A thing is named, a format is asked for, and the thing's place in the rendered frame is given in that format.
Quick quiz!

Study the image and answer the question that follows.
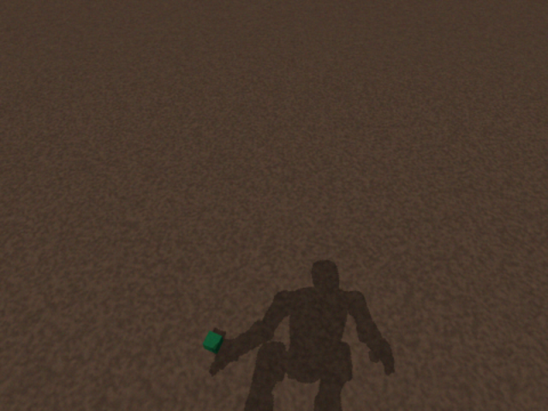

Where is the cube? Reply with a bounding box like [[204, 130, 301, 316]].
[[203, 331, 223, 354]]

